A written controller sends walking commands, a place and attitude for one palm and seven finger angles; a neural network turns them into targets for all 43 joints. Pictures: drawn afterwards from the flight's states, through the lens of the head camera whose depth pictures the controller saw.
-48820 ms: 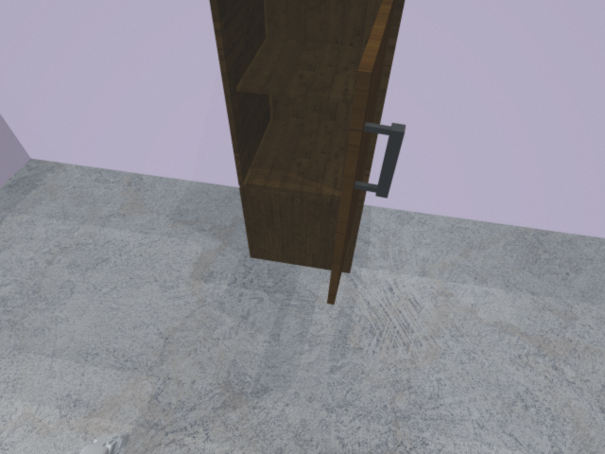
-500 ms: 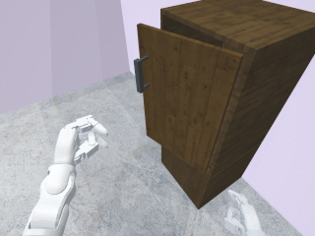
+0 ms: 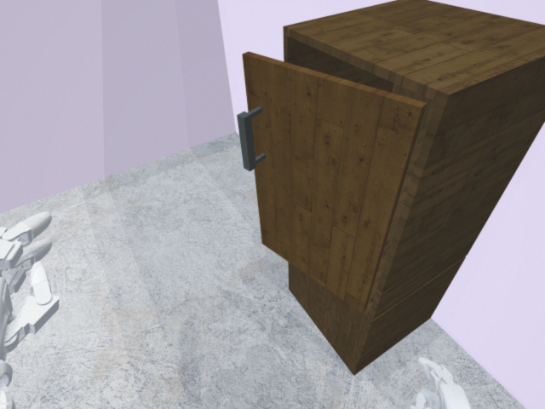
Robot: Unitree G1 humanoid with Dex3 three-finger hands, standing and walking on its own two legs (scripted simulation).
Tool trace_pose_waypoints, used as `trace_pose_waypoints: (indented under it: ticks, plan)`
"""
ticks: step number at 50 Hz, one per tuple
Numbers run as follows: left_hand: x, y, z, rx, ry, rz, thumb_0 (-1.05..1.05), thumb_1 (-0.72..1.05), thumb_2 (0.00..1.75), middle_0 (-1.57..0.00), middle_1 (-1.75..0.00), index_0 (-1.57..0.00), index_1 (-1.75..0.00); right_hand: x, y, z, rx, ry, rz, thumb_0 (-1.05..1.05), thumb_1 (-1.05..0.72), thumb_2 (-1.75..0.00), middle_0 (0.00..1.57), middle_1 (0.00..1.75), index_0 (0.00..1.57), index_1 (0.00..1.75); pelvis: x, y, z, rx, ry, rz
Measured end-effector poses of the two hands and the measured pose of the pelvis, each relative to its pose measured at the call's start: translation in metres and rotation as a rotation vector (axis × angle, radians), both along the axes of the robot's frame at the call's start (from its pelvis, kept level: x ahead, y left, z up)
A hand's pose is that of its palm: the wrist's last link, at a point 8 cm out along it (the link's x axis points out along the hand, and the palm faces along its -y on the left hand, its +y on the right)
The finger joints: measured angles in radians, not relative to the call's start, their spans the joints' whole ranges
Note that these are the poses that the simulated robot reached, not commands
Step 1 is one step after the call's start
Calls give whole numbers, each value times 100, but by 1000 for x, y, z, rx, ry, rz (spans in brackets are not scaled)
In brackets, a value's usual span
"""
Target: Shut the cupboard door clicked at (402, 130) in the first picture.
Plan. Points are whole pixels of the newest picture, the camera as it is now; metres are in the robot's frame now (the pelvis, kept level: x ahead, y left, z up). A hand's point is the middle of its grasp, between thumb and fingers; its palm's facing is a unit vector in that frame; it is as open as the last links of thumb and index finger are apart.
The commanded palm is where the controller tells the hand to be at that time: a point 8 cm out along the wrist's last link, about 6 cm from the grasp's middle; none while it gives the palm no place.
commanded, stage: draw the hand back to the body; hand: left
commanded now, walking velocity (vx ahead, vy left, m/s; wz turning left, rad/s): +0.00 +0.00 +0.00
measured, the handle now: (253, 139) +0.64 +0.12 +0.08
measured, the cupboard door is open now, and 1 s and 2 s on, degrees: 16 16 16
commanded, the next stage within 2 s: step back with the hand held close in 0.30 s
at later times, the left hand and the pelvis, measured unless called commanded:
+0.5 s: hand (85, 288) +0.20 +0.24 +0.16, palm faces +0.42 -0.80 -0.43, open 7.4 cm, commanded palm +0.15 +0.28 +0.17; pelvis +0.00 -0.02 +0.00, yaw +0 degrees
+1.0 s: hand (35, 321) +0.16 +0.28 +0.15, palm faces +0.35 -0.80 -0.49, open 7.4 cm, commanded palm +0.10 +0.32 +0.17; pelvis -0.05 +0.02 -0.01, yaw -2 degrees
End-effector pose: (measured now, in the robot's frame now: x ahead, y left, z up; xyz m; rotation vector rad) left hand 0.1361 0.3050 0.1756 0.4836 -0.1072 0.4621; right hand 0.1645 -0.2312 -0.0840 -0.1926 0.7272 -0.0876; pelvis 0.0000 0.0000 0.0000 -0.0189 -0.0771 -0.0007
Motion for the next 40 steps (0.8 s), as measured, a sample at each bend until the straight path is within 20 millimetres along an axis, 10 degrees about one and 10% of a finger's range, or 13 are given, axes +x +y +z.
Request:
trace_pose_waypoints:
  ticks: [15,40]
  plan:
    - [13,-26,-3,-33,-24,-43,1,89,90,-22,-31,-22,-31,14,0,7,17,-62,25,1,-91,-90,20,30,20,30,1,-14,0,8,2,-1]
    - [29,-15,-2,99,28,-167,1,89,90,-22,-31,-22,-30,-20,-26,4,-64,59,-145,1,-91,-90,20,30,20,30,-13,1,-7,4,102,-38]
